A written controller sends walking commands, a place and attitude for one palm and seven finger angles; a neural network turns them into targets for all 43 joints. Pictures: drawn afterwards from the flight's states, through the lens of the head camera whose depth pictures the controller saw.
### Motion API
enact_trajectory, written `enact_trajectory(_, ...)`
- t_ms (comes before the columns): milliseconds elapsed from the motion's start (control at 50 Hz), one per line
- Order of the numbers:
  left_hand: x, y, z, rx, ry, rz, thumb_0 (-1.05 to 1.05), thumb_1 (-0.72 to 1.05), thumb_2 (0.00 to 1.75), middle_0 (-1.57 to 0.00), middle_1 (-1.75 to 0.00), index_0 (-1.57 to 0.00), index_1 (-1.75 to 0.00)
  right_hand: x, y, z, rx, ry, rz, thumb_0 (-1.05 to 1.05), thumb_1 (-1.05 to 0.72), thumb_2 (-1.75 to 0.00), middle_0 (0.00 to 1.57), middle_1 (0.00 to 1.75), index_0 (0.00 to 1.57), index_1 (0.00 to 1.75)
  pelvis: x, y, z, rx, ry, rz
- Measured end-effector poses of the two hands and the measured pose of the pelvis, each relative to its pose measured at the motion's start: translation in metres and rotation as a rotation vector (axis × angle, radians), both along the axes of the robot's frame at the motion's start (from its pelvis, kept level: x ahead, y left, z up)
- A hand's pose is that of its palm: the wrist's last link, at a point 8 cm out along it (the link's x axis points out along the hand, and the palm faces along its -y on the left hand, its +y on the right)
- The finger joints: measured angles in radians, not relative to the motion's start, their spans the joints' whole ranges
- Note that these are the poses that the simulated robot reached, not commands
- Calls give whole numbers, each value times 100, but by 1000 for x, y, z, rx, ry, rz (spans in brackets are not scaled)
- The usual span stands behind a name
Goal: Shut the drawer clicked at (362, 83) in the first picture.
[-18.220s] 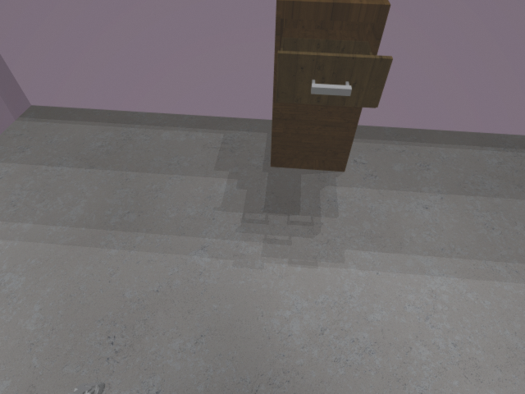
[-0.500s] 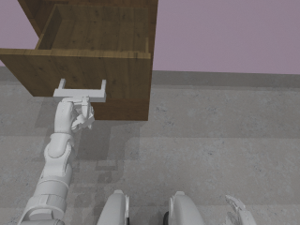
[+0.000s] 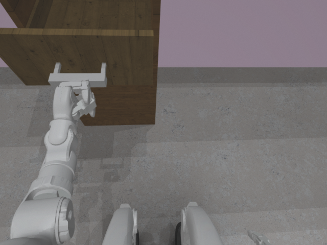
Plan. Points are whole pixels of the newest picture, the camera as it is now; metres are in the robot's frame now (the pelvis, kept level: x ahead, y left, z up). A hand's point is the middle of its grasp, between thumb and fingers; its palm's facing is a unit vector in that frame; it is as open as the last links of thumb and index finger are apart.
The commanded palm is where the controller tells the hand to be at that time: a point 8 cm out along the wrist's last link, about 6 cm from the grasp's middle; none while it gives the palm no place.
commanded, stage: push the drawer shut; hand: left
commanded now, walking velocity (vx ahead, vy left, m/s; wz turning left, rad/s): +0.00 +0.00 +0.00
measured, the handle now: (80, 73) +0.53 +0.21 +0.04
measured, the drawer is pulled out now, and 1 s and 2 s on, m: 0.16 0.05 0.00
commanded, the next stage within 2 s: pull the fist back off the drawer in 1.64 s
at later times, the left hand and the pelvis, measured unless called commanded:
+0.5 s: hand (96, 81) +0.51 +0.16 +0.03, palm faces +0.02 -1.00 -0.04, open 3.2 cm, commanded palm +0.50 +0.21 +0.04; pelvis +0.00 +0.00 -0.01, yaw -1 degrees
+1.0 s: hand (96, 64) +0.56 +0.17 +0.03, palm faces +0.02 -1.00 -0.03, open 3.3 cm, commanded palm +0.56 +0.20 +0.04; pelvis +0.00 +0.01 -0.02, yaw -2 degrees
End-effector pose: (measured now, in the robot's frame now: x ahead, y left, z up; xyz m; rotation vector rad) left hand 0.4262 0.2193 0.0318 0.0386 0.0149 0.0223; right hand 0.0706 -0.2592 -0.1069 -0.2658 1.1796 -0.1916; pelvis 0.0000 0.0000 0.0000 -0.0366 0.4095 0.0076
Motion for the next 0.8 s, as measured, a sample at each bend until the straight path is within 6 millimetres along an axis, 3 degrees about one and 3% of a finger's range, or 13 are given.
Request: enact_trajectory(800,93,4,4,-4,14,-7,3,83,95,-140,-160,-140,-160,-70,-2,-4,-36,218,-87,1,-91,-89,20,30,21,30,-2,2,-15,-30,92,-14)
